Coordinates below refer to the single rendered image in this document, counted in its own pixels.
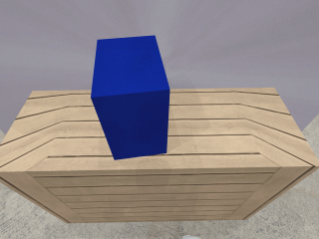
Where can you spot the pedestal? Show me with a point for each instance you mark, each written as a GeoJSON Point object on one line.
{"type": "Point", "coordinates": [230, 152]}

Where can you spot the carton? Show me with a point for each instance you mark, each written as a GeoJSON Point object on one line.
{"type": "Point", "coordinates": [130, 94]}

